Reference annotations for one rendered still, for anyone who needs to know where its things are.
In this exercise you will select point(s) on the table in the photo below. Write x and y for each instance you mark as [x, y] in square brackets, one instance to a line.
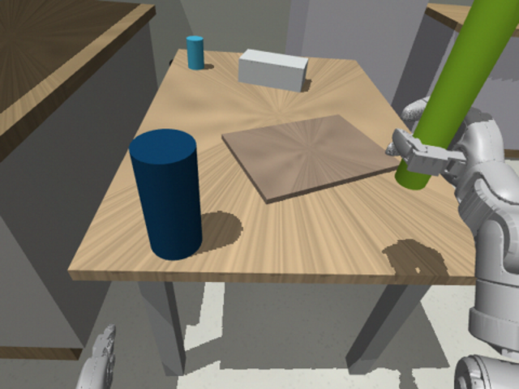
[370, 231]

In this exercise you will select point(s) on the left robot hand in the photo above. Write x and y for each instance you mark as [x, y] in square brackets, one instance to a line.
[97, 372]

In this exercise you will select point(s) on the right robot hand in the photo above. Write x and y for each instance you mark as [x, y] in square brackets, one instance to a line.
[478, 139]

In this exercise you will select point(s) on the right robot arm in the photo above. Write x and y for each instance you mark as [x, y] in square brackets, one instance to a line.
[488, 197]

